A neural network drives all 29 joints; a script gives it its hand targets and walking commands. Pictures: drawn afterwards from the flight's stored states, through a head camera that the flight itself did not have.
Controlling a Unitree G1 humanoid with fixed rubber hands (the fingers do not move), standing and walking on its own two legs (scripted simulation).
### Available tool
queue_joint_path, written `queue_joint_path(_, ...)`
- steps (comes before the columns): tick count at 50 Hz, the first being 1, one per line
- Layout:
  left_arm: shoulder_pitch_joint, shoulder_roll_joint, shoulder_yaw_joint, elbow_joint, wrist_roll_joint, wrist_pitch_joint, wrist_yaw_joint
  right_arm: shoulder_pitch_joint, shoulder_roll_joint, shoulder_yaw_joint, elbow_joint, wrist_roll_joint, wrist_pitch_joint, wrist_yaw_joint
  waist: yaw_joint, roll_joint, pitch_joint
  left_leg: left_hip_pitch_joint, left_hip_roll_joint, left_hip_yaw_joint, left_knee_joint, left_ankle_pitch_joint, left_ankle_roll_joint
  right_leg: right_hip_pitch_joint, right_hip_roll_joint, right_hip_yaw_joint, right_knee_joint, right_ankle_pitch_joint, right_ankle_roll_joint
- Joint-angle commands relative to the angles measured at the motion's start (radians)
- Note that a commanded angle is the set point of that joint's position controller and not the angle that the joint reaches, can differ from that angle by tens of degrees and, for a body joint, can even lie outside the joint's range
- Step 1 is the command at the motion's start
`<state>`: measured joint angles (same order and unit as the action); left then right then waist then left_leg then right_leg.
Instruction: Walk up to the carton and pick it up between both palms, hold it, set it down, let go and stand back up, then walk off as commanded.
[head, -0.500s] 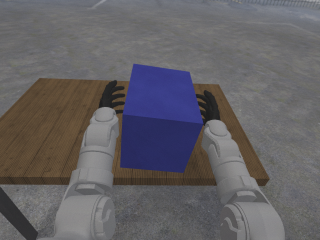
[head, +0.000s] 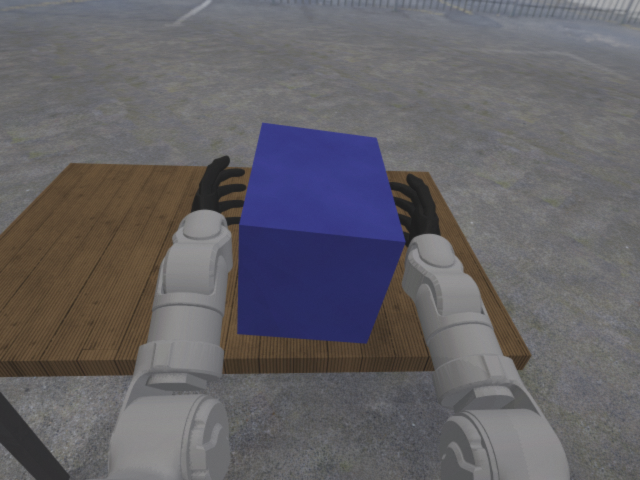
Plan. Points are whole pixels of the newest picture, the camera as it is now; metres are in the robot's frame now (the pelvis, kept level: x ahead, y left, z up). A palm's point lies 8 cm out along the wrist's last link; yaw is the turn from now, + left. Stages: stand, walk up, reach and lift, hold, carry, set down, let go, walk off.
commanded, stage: hold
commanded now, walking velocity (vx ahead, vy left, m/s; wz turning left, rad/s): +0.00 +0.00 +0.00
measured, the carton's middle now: (312, 228) +0.43 +0.05 +0.15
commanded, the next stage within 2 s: none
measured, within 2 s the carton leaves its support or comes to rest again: neither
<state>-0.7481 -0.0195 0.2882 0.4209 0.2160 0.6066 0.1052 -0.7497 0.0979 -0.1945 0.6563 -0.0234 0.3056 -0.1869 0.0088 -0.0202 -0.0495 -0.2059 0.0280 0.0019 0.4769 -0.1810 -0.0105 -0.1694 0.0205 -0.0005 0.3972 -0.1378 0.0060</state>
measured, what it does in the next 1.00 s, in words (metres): stands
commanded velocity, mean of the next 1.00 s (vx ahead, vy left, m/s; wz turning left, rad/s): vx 0.00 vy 0.00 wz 0.00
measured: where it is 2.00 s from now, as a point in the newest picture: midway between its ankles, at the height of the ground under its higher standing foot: outside the picture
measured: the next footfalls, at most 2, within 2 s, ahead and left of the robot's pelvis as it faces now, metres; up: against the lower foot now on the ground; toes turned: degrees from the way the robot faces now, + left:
none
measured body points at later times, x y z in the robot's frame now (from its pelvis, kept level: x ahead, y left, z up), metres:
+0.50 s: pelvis +0.00 +0.00 +0.00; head -0.05 +0.02 +0.45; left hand +0.39 +0.17 +0.20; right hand +0.39 -0.10 +0.19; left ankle +0.05 +0.12 -0.74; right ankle +0.06 -0.12 -0.74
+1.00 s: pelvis +0.00 +0.00 +0.00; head -0.06 +0.02 +0.45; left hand +0.38 +0.17 +0.21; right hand +0.39 -0.09 +0.20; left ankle +0.05 +0.12 -0.74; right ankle +0.06 -0.12 -0.74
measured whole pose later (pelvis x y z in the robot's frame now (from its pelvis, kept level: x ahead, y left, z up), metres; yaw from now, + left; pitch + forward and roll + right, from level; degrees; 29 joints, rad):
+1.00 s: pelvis +0.00 +0.00 +0.00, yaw +0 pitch -6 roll -1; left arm -0.73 -0.02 0.29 0.35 0.24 0.64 0.07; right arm -0.75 0.10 -0.17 0.60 -0.01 0.31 -0.20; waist 0.00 -0.02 -0.04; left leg -0.20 0.03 0.00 0.48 -0.18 -0.01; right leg -0.16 0.02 0.00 0.40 -0.14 0.01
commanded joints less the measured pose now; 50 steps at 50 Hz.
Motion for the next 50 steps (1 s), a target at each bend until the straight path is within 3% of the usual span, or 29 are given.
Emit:
queue_joint_path(1,-0.614,-0.750,-0.491,-0.137,-0.084,-0.015,-0.205,-0.835,0.509,0.365,-0.249,0.188,-0.058,0.059,-0.191,0.053,-0.339,0.153,-0.076,-0.015,-0.193,0.040,-0.021,0.250,0.025,-0.039,-0.156,0.051,0.017)
queue_joint_path(3,-0.627,-0.765,-0.508,-0.149,-0.086,-0.017,-0.204,-0.813,0.500,0.357,-0.231,0.181,-0.051,0.058,-0.208,0.063,-0.335,0.158,-0.073,-0.021,-0.191,0.045,-0.030,0.250,0.027,-0.041,-0.154,0.057,0.015)
queue_joint_path(6,-0.612,-0.753,-0.478,-0.115,-0.062,-0.006,-0.214,-0.789,0.486,0.334,-0.183,0.170,-0.041,0.061,-0.204,0.064,-0.269,0.134,-0.069,-0.017,-0.209,-0.004,-0.028,0.231,0.025,-0.042,-0.160,0.003,0.012)
queue_joint_path(14,-0.587,-0.735,-0.463,-0.121,-0.053,0.001,-0.219,-0.811,0.485,0.354,-0.225,0.183,-0.050,0.060,-0.184,0.055,-0.290,0.135,-0.073,-0.013,-0.204,0.007,-0.018,0.245,0.028,-0.041,-0.157,0.018,0.017)
queue_joint_path(24,-0.591,-0.741,-0.483,-0.163,-0.055,0.001,-0.221,-0.759,0.481,0.352,-0.214,0.182,-0.043,0.056,-0.212,0.063,-0.300,0.154,-0.071,-0.017,-0.194,0.041,-0.027,0.255,0.028,-0.046,-0.149,0.062,0.016)
queue_joint_path(25,-0.594,-0.735,-0.482,-0.159,-0.054,0.000,-0.220,-0.785,0.490,0.370,-0.229,0.191,-0.047,0.054,-0.196,0.053,-0.313,0.167,-0.075,-0.013,-0.195,0.040,-0.024,0.251,0.028,-0.047,-0.152,0.060,0.022)
queue_joint_path(31,-0.590,-0.738,-0.482,-0.156,-0.056,0.002,-0.221,-0.766,0.485,0.355,-0.224,0.180,-0.043,0.055,-0.204,0.053,-0.296,0.159,-0.072,-0.015,-0.196,0.039,-0.023,0.245,0.031,-0.045,-0.152,0.053,0.017)
queue_joint_path(32,-0.599,-0.740,-0.472,-0.162,-0.055,-0.004,-0.222,-0.787,0.494,0.365,-0.233,0.185,-0.044,0.056,-0.189,0.047,-0.314,0.150,-0.076,-0.012,-0.197,0.026,-0.021,0.245,0.030,-0.045,-0.152,0.038,0.020)
queue_joint_path(33,-0.593,-0.730,-0.473,-0.161,-0.043,0.002,-0.224,-0.757,0.479,0.354,-0.202,0.179,-0.042,0.057,-0.201,0.059,-0.296,0.159,-0.075,-0.011,-0.199,0.029,-0.026,0.244,0.030,-0.047,-0.155,0.041,0.019)
queue_joint_path(38,-0.598,-0.731,-0.480,-0.165,-0.052,0.004,-0.229,-0.777,0.486,0.348,-0.235,0.177,-0.048,0.054,-0.205,0.060,-0.310,0.156,-0.075,-0.012,-0.197,0.029,-0.023,0.255,0.029,-0.046,-0.153,0.048,0.018)
queue_joint_path(39,-0.581,-0.735,-0.481,-0.185,-0.049,0.002,-0.227,-0.789,0.493,0.371,-0.255,0.193,-0.050,0.055,-0.194,0.058,-0.329,0.165,-0.076,-0.007,-0.193,0.057,-0.021,0.260,0.032,-0.049,-0.150,0.071,0.021)
queue_joint_path(43,-0.570,-0.730,-0.492,-0.197,-0.059,0.007,-0.226,-0.758,0.487,0.383,-0.267,0.198,-0.046,0.049,-0.206,0.049,-0.337,0.185,-0.079,-0.011,-0.180,0.095,-0.025,0.273,0.033,-0.048,-0.148,0.114,0.022)
queue_joint_path(50,-0.594,-0.729,-0.467,-0.179,-0.036,0.008,-0.239,-0.754,0.479,0.344,-0.206,0.177,-0.043,0.055,-0.207,0.050,-0.281,0.150,-0.074,-0.006,-0.206,0.009,-0.021,0.255,0.031,-0.049,-0.154,0.029,0.015)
